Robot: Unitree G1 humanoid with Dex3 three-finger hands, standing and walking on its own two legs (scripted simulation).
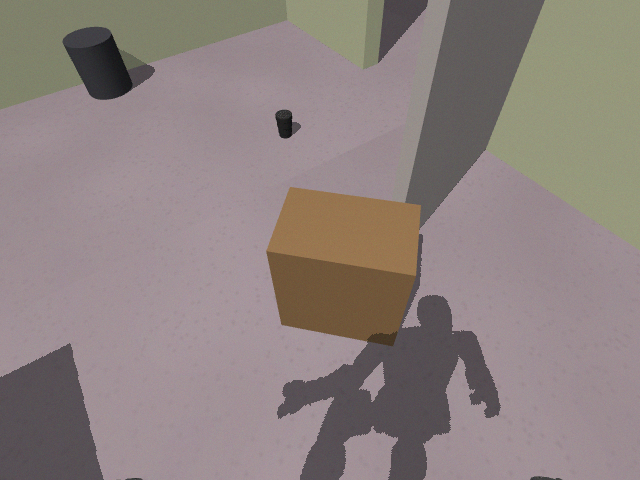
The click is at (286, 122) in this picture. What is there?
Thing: tapered cup
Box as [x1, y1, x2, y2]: [275, 110, 291, 137]
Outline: 280,110 275,114 278,130 281,137 288,137 291,134 291,113 288,110
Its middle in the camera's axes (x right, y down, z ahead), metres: -0.17 -0.56 +1.98
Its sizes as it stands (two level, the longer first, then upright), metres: 0.083 0.083 0.121
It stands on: the floor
